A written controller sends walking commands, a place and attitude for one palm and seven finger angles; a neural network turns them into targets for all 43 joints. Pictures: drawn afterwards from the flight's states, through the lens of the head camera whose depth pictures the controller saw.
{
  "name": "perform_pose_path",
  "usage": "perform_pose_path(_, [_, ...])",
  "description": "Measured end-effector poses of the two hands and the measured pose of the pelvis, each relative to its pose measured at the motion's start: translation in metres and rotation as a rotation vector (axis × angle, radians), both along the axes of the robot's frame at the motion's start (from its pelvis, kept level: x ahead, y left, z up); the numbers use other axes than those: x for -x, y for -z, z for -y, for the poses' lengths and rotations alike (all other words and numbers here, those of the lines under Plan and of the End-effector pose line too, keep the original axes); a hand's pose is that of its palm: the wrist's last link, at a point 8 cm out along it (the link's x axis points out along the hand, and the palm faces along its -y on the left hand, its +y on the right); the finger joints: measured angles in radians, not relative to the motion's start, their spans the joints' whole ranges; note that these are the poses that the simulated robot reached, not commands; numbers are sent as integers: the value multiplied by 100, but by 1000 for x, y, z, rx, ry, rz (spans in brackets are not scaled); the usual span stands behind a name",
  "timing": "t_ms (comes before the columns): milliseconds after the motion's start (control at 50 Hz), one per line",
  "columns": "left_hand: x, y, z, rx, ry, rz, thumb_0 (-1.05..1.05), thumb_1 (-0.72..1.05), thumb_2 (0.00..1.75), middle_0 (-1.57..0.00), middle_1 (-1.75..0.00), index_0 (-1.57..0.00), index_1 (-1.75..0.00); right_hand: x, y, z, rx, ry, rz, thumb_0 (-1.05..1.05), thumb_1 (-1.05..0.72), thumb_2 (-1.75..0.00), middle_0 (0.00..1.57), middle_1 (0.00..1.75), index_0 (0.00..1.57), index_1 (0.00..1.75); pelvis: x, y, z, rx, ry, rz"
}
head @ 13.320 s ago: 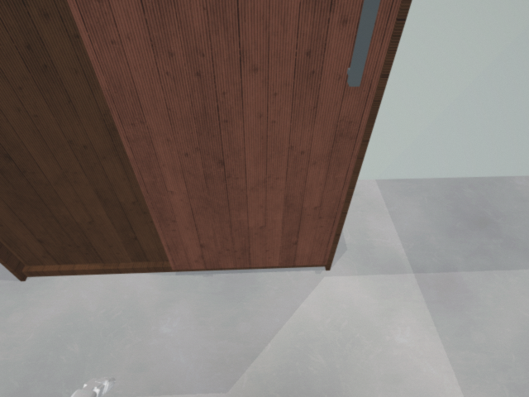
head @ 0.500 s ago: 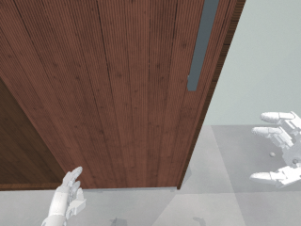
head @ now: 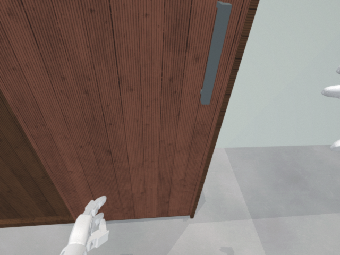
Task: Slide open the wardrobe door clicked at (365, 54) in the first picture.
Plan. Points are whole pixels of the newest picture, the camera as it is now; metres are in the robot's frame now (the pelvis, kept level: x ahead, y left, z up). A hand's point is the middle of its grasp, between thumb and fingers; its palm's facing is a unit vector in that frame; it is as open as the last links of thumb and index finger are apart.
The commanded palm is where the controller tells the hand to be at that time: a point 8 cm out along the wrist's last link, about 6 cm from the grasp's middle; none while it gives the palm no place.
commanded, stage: raise the hand with hooked fingers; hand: right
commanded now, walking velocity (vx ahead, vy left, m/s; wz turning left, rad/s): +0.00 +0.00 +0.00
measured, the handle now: (211, 57) +0.53 -0.10 +0.26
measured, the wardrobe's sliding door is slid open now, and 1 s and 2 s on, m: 0.00 0.00 0.00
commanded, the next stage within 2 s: move the hooked fingers beside the handle in 0.44 s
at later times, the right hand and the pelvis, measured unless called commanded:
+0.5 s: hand (311, 113) +0.31 -0.27 +0.25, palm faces +0.06 +0.99 -0.15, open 14.0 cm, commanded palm +0.27 -0.30 +0.27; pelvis +0.02 +0.02 +0.00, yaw +1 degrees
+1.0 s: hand (276, 105) +0.34 -0.21 +0.24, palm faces -0.10 +0.99 -0.12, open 14.0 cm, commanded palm +0.32 -0.27 +0.26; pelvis +0.04 +0.01 +0.00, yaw +1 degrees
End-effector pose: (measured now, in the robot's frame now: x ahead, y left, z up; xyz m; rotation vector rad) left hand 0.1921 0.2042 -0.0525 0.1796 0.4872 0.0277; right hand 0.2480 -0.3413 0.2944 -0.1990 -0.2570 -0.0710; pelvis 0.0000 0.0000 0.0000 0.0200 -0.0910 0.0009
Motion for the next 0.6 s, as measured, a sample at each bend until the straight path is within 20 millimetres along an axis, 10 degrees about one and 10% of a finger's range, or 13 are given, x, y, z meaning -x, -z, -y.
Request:
perform_pose_path(200, [12,8,-37,-14,-69,-28,2,90,90,-21,-30,-21,-30,-22,60,-32,-50,-100,-240,-1,50,-30,30,120,30,120,-1,2,-7,2,-17,-19])
perform_pose_path(380, [-8,-2,-39,-11,-59,24,2,90,90,-20,-30,-20,-30,-18,11,-23,-40,-21,7,-2,50,-30,31,120,31,120,-18,2,-17,5,-22,-14])
perform_pose_path(600, [-32,4,-37,3,-50,-10,2,90,90,-21,-30,-21,-30,-50,54,-48,-36,-124,-198,-2,50,-30,30,120,30,120,-30,2,-15,16,-25,-48])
